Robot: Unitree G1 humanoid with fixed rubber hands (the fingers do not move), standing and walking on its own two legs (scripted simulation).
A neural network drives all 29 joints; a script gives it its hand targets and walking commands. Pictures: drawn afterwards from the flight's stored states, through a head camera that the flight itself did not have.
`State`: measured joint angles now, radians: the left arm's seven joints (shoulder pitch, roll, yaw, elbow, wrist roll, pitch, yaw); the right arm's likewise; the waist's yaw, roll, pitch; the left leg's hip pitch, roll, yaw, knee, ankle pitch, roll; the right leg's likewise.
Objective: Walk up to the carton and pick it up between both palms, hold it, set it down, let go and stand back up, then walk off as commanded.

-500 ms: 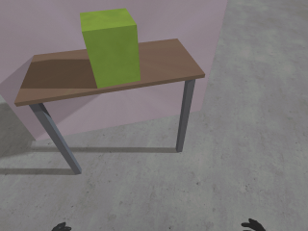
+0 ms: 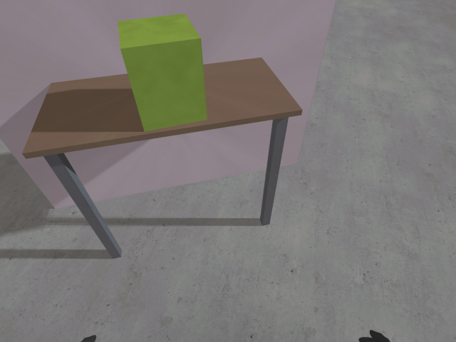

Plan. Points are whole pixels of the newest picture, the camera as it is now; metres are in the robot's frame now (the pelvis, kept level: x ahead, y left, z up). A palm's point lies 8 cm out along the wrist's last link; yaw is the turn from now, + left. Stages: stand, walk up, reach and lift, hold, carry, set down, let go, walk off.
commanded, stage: stand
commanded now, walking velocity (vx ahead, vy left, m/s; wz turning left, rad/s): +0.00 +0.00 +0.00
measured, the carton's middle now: (164, 72) +0.86 +0.21 +0.08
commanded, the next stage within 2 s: none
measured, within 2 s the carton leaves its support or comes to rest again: neither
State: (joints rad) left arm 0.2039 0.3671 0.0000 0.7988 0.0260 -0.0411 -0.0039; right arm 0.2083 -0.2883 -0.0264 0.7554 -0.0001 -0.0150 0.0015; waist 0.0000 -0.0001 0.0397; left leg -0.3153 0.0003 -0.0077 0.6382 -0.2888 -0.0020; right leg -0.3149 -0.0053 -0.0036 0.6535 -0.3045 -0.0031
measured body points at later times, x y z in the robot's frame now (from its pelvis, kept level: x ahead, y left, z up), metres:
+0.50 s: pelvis +0.00 +0.00 +0.01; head +0.00 +0.00 +0.46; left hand +0.11 +0.30 -0.10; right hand +0.11 -0.27 -0.11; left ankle +0.03 +0.13 -0.72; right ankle +0.03 -0.12 -0.72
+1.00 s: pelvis -0.01 +0.00 +0.01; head -0.01 -0.01 +0.46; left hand +0.10 +0.30 -0.10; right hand +0.11 -0.28 -0.11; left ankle +0.03 +0.13 -0.72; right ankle +0.03 -0.12 -0.72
